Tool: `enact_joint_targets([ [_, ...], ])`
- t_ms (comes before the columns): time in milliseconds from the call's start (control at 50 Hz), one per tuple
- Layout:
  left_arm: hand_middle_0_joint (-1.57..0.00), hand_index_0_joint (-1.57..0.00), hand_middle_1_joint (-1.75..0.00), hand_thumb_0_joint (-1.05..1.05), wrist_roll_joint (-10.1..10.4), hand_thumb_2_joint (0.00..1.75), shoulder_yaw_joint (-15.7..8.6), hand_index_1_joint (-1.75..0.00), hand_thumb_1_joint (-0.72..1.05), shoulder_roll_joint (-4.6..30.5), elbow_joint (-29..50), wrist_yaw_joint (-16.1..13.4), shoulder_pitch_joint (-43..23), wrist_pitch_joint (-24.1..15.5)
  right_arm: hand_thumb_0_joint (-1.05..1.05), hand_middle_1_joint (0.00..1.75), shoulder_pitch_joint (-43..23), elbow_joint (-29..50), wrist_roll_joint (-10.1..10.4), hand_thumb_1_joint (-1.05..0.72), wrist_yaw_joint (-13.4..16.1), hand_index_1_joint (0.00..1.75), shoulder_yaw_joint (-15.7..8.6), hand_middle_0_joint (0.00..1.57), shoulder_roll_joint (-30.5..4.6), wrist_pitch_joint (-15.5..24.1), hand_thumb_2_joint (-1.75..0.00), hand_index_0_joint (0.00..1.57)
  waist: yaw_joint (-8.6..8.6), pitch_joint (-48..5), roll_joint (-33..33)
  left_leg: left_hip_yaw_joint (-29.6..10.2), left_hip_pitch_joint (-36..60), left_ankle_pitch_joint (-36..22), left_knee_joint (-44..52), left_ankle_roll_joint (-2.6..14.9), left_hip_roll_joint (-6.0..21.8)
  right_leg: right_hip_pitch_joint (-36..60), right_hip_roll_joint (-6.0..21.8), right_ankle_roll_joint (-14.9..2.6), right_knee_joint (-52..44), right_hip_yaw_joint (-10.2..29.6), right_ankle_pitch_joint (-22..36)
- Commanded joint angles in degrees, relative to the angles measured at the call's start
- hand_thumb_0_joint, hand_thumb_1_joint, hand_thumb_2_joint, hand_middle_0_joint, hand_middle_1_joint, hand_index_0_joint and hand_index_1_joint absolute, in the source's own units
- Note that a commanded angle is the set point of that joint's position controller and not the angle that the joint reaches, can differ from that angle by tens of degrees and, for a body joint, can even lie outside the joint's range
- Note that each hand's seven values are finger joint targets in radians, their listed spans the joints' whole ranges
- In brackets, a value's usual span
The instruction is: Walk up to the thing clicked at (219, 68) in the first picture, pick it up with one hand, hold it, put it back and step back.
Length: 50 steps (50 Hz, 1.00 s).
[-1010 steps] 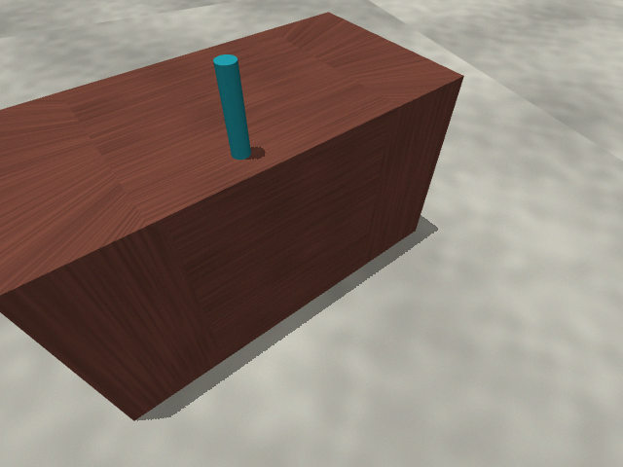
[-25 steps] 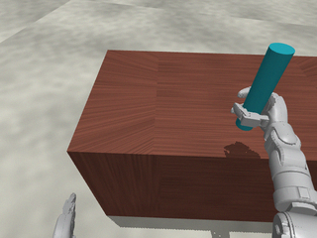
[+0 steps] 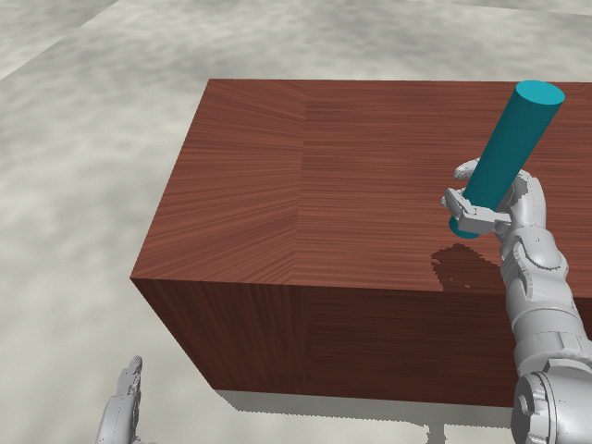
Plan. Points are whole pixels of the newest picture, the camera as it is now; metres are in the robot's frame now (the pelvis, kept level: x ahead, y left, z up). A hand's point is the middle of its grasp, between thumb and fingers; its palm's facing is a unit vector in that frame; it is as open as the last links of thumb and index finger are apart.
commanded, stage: lower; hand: right
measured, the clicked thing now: (495, 171) +0.43 -0.20 +0.15
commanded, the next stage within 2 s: loosen in 1.28 s
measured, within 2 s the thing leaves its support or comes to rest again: rests again in 1.10 s
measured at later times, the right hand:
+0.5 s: hand (454, 225) +0.43 -0.19 +0.04, palm faces +0.07 +1.00 +0.03, open 5.9 cm
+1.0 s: hand (449, 233) +0.44 -0.19 +0.01, palm faces +0.08 +1.00 +0.02, open 5.8 cm
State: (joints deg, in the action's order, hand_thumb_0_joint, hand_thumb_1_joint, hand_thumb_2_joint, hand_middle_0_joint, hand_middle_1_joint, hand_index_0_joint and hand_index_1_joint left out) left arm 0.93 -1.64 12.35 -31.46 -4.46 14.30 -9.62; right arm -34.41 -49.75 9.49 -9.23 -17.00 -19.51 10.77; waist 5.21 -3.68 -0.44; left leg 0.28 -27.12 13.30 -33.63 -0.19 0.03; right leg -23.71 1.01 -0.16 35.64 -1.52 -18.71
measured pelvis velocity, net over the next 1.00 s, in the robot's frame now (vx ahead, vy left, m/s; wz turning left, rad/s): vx -0.02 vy -0.01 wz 0.00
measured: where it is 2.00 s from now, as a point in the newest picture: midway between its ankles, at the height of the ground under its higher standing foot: outside the picture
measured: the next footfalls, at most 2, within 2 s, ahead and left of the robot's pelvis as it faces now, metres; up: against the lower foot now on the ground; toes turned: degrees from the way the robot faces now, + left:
none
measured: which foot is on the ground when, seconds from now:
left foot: down 0.00-1.00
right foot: down 0.00-1.00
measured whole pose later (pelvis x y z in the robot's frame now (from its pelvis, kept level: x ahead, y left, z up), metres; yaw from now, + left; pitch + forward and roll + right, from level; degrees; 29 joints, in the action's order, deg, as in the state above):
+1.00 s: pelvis -0.02 -0.01 -0.05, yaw +0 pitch +16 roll +1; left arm -1.6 -1.7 13.0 -13.4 -1.6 20.6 -7.6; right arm -39.5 -60.0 5.9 -8.1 -20.7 -21.4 21.5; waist 9.1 -6.2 -1.2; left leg 0.6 -48.4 19.4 -52.0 -0.7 0.2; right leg -45.6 1.1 -0.7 55.7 -0.9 -25.8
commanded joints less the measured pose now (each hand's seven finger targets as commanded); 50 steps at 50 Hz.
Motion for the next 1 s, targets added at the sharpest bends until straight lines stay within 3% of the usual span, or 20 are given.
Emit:
enact_joint_targets([
  [0, -0.05, -0.06, -0.05, 0.0, 0.01, 0.05, -3.23, -0.05, -0.54, 8.03, 11.32, 0.25, -3.97, -2.64, 0.0, 1.36, -26.53, 13.67, 0.86, -0.58, 0.42, 1.36, -2.11, 1.34, -13.25, 6.15, -1.25, 1.35, -0.59, -20.14, 4.36, 0.06, 9.19, -11.62, 2.1, 0.55, -0.53, 6.14, -0.45, -0.23, -3.56, 1.11, 12.69],
  [60, -0.06, -0.06, -0.05, 0.0, 0.07, 0.05, -2.36, -0.05, -0.54, 7.11, 12.2, 0.29, -2.74, -2.46, 0.0, 1.34, -29.58, 15.52, 1.05, -0.57, 0.12, 1.34, -1.53, 1.32, -13.32, 6.96, -1.23, 1.32, -0.02, -23.01, 4.93, 0.23, 9.57, -14.34, 0.84, 0.53, -0.68, 7.63, -0.33, 0.0, -2.25, 1.23, 16.33],
  [120, -0.05, -0.05, -0.05, 0.0, 0.14, 0.06, -5.46, -0.05, -0.56, 11.04, 14.28, -0.23, -2.06, -2.61, 0.0, 1.36, -26.85, 12.29, 1.65, -0.57, -0.03, 1.36, -2.31, 1.33, -12.59, 6.95, -1.26, 1.33, 0.9, -23.73, 0.65, 0.6, 8.92, -15.22, 0.07, 0.28, -0.87, 7.67, -0.18, -0.34, -1.46, 1.56, 16.79],
  [180, -0.05, -0.05, -0.05, 0.0, 0.06, 0.06, -2.72, -0.05, -0.56, 7.89, 14.28, 0.5, -0.41, -2.43, 0.0, 1.34, -25.88, 9.8, 1.61, -0.56, -0.07, 1.34, -1.73, 1.31, -10.86, 7.99, -1.24, 1.32, 0.95, -19.74, 1.28, 0.82, 5.45, -12.54, -0.6, 0.35, -1.04, 5.17, 0.11, -0.18, -0.76, 1.8, 15.97],
  [280, -0.06, -0.05, -0.05, 0.0, -0.42, 0.06, -0.86, -0.05, -0.56, 4.99, 13.19, 1.44, 1.29, -2.12, 0.0, 1.34, -27.31, 10.86, 0.56, -0.58, -0.25, 1.34, -2.39, 1.31, -12.23, 11.1, -1.24, 1.32, 0.14, -21.57, 4.85, -0.35, 3.4, -12.99, -3.88, 0.61, -0.36, 1.79, -0.54, -0.35, 2.48, 1.2, 15.35],
  [360, -0.05, -0.05, -0.05, 0.0, -0.8, 0.06, -6.2, -0.06, -0.56, 11.84, 20.66, 0.97, 0.06, -2.39, 0.0, 1.39, -30.41, 14.75, -0.14, -0.61, 0.14, 1.39, -5.21, 1.36, -17.65, 13.03, -1.29, 1.36, 1.36, -32.31, 6.11, -0.58, 4.71, -17.56, -6.42, 0.69, -0.56, 5.99, -0.47, 0.11, 5.65, 1.7, 22.67],
  [380, -0.05, -0.05, -0.05, 0.0, -0.96, 0.07, -5.29, -0.06, -0.56, 10.31, 17.58, 1.21, 3.0, -1.88, 0.0, 1.39, -28.62, 11.59, 0.1, -0.6, 0.18, 1.39, -3.84, 1.35, -14.61, 12.83, -1.29, 1.36, 1.52, -27.93, 6.25, 0.12, 2.09, -15.84, -6.64, 0.75, -1.01, 4.99, -0.14, 0.42, 5.71, 2.11, 23.42],
  [420, -0.06, -0.05, -0.05, 0.0, -0.9, 0.06, -3.81, -0.06, -0.56, 7.9, 16.65, 1.81, 3.41, -1.53, 0.0, 1.4, -27.59, 9.5, 0.27, -0.6, 0.12, 1.4, -3.45, 1.36, -12.31, 13.16, -1.3, 1.37, 1.66, -25.26, 5.93, -0.19, -0.07, -13.5, -7.03, 0.89, -0.91, 1.5, -0.35, 0.23, 6.41, 2.07, 20.33],
  [480, -0.05, -0.05, -0.05, 0.0, -1.16, 0.07, -3.5, -0.06, -0.57, 8.82, 21.99, 1.58, 0.08, -2.14, 0.0, 1.41, -32.12, 13.01, -0.24, -0.56, 0.63, 1.41, -5.21, 1.36, -16.1, 14.65, -1.31, 1.37, 1.39, -30.42, 5.32, -0.33, 2.81, -15.57, -8.36, 0.87, -0.59, 0.67, -0.47, 0.12, 7.7, 1.89, 19.66],
  [520, -0.05, -0.05, -0.05, 0.0, -1.05, 0.07, -1.35, -0.06, -0.57, 5.71, 19.7, 2.18, 3.45, -1.7, 0.0, 1.42, -25.56, 4.9, -0.4, -0.56, 0.1, 1.42, -2.5, 1.37, -10.08, 14.23, -1.32, 1.38, 1.85, -24.9, 3.2, -0.38, 0.61, -14.17, -8.97, 0.74, -0.53, -3.37, -0.83, -0.38, 8.23, 1.72, 16.54],
  [540, -0.05, -0.05, -0.05, 0.0, -1.1, 0.07, -3.03, -0.06, -0.57, 7.33, 20.58, 2.02, 3.35, -1.77, 0.0, 1.42, -26.37, 4.54, -0.49, -0.58, -0.09, 1.42, -2.66, 1.37, -9.86, 14.62, -1.32, 1.38, 3.07, -26.04, 2.12, -0.36, -0.05, -13.89, -9.16, 0.7, -0.66, -3.4, -0.72, -0.52, 8.55, 1.93, 15.99],
  [580, -0.06, -0.05, -0.05, 0.0, -1.38, 0.06, -5.0, -0.06, -0.56, 10.26, 23.35, 1.65, 1.58, -1.71, 0.0, 1.44, -31.22, 9.17, -1.45, -0.58, 0.22, 1.44, -5.58, 1.38, -17.06, 15.5, -1.34, 1.4, 2.02, -30.17, 5.6, -0.53, 0.11, -13.87, -9.94, 0.83, -0.53, -1.86, -0.7, -0.25, 8.97, 1.91, 17.15],
  [640, -0.06, -0.05, -0.05, 0.0, -1.63, 0.05, -4.37, -0.05, -0.55, 8.46, 19.57, 2.31, 5.68, -1.08, 0.0, 1.45, -28.35, 3.33, -1.43, -0.57, 0.11, 1.45, -4.81, 1.38, -13.61, 15.09, -1.35, 1.4, 2.76, -23.15, 4.38, -0.29, -4.48, -10.05, -10.38, 0.83, -0.68, -6.31, -0.71, -0.43, 9.59, 2.16, 13.01],
  [680, -0.06, -0.05, -0.05, 0.0, -1.45, 0.05, -4.05, -0.05, -0.56, 8.92, 26.88, 2.22, 0.43, -1.78, 0.0, 1.43, -32.81, 8.74, -1.42, -0.57, 0.44, 1.43, -6.66, 1.37, -16.99, 15.97, -1.34, 1.38, 2.4, -28.43, 4.64, -0.49, -2.73, -8.77, -10.66, 0.72, -0.57, -5.27, -0.59, -0.54, 9.8, 2.18, 10.31],
  [720, -0.06, -0.06, -0.05, 0.0, -1.73, 0.05, -2.85, -0.05, -0.55, 7.52, 25.07, 2.56, 3.68, -1.29, 0.0, 1.43, -31.96, 5.54, -1.51, -0.58, 0.37, 1.43, -4.82, 1.37, -14.12, 15.82, -1.33, 1.38, 2.74, -25.62, 3.8, -0.36, -3.54, -6.71, -10.76, 0.56, -0.67, -7.98, -0.74, -0.74, 9.98, 2.05, 6.82],
  [780, -0.06, -0.06, -0.05, 0.0, -1.75, 0.05, -5.07, -0.05, -0.55, 9.29, 25.14, 2.38, 5.13, -1.39, 0.0, 1.4, -31.41, 4.1, -1.94, -0.57, 0.62, 1.4, -4.87, 1.34, -14.86, 15.81, -1.3, 1.35, 3.65, -24.56, 5.51, -0.18, -7.64, -2.88, -11.16, 0.71, -0.84, -8.32, -0.55, -0.66, 9.94, 2.52, 2.77],
  [820, -0.06, -0.06, -0.05, 0.0, -2.07, 0.04, -6.07, -0.05, -0.54, 10.67, 26.68, 2.07, 4.67, -1.64, 0.0, 1.4, -34.17, 6.82, -2.39, -0.55, 0.8, 1.4, -4.74, 1.34, -15.78, 16.12, -1.3, 1.35, 3.76, -28.51, 6.52, 0.19, -8.13, -4.14, -12.47, 0.85, -1.04, -5.96, -0.19, -0.19, 10.58, 3.04, 5.16],
  [860, -0.06, -0.06, -0.05, 0.0, -2.14, 0.05, -2.96, -0.05, -0.54, 7.68, 28.01, 2.59, 5.04, -1.77, 0.0, 1.4, -34.46, 7.02, -2.12, -0.51, 0.84, 1.4, -3.8, 1.35, -13.31, 16.02, -1.29, 1.36, 3.37, -29.27, 5.84, 0.22, -7.18, -5.47, -13.07, 0.78, -1.04, -7.14, -0.39, -0.24, 11.72, 2.92, 6.81],
  [940, -0.05, -0.05, -0.05, 0.0, -2.18, 0.05, -5.54, -0.05, -0.55, 10.7, 30.48, 2.12, 4.58, -1.78, 0.0, 1.41, -34.26, 6.11, -2.29, -0.5, 1.24, 1.41, -5.86, 1.35, -16.05, 16.17, -1.3, 1.37, 3.49, -32.22, 5.78, 0.42, -6.07, -6.54, -13.91, 0.81, -0.9, -7.41, -0.4, -0.15, 12.68, 3.1, 8.25],
  [980, -0.05, -0.05, -0.05, 0.0, -2.28, 0.05, -4.0, -0.05, -0.55, 9.19, 28.3, 2.27, 6.29, -1.4, 0.0, 1.4, -34.42, 4.88, -2.67, -0.53, 1.58, 1.4, -5.76, 1.35, -15.99, 16.23, -1.3, 1.36, 2.66, -29.18, 6.57, 0.68, -8.2, -5.3, -14.35, 0.96, -1.16, -8.29, -0.28, 0.07, 12.74, 3.13, 8.27],
])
